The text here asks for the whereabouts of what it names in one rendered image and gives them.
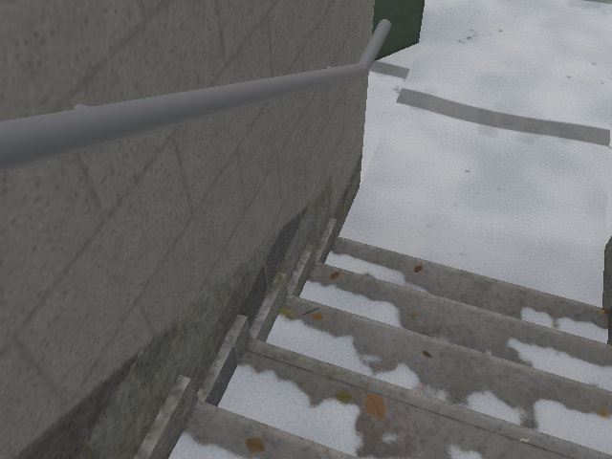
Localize stairs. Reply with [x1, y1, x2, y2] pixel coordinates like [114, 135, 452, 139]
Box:
[168, 236, 612, 459]

